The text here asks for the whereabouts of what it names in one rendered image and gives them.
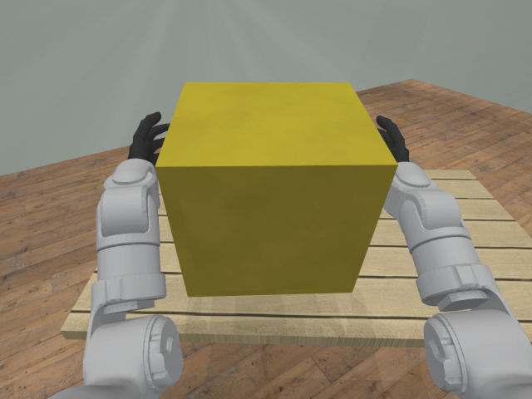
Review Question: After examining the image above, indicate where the robot right forearm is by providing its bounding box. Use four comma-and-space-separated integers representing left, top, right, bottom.
383, 162, 532, 352

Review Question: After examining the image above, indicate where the robot left forearm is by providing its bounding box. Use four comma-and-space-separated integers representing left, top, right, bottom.
83, 159, 166, 385

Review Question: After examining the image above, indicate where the right robot hand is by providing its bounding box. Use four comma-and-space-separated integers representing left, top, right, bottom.
377, 116, 410, 163

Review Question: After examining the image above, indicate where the right robot upper arm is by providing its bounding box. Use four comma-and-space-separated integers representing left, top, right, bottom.
423, 308, 532, 399

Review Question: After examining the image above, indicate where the left robot hand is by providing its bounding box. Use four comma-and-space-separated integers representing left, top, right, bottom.
128, 112, 170, 178

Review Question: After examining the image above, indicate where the left robot upper arm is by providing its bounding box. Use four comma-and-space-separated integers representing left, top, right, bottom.
48, 314, 184, 399

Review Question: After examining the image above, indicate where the table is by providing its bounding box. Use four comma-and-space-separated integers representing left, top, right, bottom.
60, 170, 532, 348

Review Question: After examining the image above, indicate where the carton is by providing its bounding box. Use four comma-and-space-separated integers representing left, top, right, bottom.
155, 82, 398, 297

